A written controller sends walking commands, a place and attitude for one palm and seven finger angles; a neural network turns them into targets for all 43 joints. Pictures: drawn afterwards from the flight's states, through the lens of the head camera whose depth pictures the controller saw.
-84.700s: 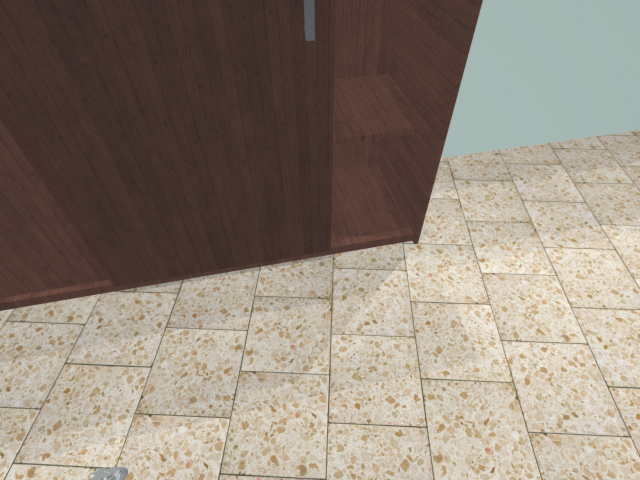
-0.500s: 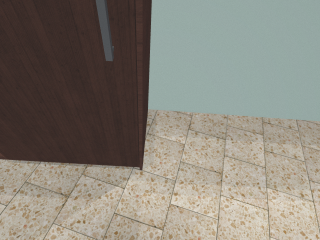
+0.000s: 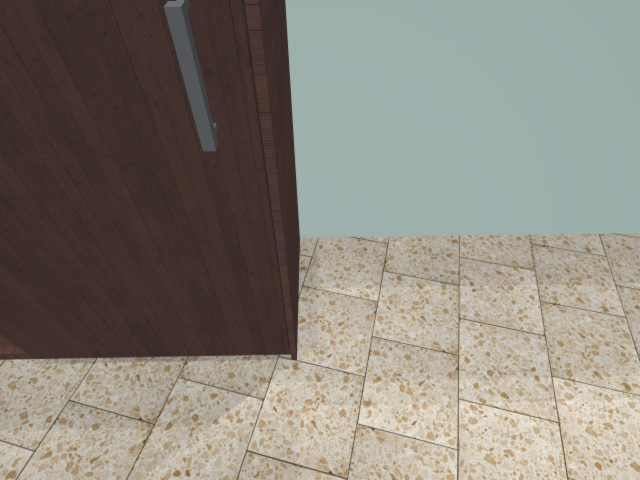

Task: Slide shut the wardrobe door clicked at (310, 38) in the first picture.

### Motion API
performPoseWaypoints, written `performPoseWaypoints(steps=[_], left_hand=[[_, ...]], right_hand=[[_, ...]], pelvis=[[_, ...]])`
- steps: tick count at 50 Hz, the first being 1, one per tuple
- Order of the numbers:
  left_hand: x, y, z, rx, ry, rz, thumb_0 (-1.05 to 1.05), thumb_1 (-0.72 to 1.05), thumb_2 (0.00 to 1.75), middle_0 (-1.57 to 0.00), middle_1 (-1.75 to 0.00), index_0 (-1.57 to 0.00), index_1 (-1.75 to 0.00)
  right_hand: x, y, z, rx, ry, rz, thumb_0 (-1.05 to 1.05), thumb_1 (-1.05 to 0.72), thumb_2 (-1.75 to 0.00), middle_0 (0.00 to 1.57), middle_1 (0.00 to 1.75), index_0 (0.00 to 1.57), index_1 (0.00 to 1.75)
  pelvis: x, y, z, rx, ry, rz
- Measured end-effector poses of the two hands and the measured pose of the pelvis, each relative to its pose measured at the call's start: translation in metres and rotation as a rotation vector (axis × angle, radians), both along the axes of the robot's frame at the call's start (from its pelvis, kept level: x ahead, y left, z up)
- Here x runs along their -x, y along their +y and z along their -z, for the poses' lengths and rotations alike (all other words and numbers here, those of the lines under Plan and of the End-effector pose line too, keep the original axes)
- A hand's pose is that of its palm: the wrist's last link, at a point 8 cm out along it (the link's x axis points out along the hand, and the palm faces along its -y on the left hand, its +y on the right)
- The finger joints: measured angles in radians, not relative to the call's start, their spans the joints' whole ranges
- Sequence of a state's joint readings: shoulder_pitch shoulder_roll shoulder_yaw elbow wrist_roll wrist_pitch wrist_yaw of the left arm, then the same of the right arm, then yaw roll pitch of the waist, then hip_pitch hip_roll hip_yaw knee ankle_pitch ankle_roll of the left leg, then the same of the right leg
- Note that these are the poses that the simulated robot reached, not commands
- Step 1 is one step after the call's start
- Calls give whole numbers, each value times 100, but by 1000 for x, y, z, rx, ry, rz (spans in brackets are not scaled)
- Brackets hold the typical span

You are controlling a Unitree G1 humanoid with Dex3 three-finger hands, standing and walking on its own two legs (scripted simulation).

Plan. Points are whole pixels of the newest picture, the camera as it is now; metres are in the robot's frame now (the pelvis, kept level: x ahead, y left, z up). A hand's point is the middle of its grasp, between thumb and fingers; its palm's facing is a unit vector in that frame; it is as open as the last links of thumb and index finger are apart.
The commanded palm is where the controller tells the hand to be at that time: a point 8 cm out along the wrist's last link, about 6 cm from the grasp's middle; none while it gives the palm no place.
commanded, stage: let the arm hang, fingers relaxed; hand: left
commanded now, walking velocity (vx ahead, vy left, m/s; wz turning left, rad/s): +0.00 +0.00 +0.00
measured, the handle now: (197, 79) +0.58 +0.21 +0.22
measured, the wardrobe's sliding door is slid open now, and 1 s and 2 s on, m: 0.00 0.00 0.00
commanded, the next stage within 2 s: look to check the result in 0.24 s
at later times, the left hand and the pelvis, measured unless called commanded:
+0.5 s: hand out of the picture -0.02 +0.14 -0.18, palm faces +0.03 -0.98 -0.19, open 7.3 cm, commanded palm none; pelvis +0.01 -0.02 +0.00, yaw +0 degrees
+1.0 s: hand out of the picture +0.01 +0.13 -0.18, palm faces +0.03 -0.98 -0.20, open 7.3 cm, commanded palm none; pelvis +0.02 -0.04 +0.00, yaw +0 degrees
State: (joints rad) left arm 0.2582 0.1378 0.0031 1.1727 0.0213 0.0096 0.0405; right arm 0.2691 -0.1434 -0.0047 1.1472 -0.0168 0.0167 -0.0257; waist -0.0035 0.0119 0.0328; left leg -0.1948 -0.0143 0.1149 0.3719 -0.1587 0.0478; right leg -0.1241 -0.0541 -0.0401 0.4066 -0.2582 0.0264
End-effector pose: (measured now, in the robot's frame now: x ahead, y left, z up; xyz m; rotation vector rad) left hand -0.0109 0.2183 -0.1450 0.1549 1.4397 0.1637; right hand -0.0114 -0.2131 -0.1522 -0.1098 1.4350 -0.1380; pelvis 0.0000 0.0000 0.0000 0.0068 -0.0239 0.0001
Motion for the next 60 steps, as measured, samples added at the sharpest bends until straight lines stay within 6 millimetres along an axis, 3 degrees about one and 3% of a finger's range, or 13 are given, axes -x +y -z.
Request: performPoseWaypoints(steps=[7, 28, 60], left_hand=[[-12, -10, 2, 9, -24, 9, 1, 93, 90, -20, -30, -20, -30], [10, -31, 0, 15, 53, -26, 0, 91, 90, -20, -30, -20, -30], [-26, -39, -2, -4, -2, -12, 0, 91, 90, -20, -30, -20, -30]], right_hand=[[0, -7, -2, 8, -8, 13, 0, -91, -90, 20, 30, 20, 30], [-12, -24, -1, 9, 9, 3, 0, -91, -90, 20, 30, 20, 30], [-30, -41, 0, 11, 5, 3, 0, -91, -90, 20, 30, 20, 30]], pelvis=[[-3, -7, 0, 1, -1, 1], [-12, -24, -1, 3, -1, 0], [-28, -39, -1, 0, -1, -2]])
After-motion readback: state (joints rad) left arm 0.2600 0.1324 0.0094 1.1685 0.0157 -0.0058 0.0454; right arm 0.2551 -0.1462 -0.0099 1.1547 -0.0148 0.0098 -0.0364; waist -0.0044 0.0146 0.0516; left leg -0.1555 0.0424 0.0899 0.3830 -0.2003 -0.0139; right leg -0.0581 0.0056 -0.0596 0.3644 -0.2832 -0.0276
